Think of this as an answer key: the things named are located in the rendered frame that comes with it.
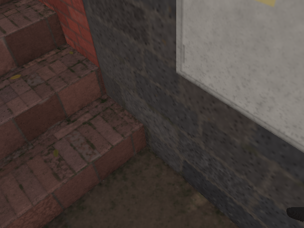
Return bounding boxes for stairs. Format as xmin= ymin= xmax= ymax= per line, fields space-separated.
xmin=0 ymin=0 xmax=147 ymax=228

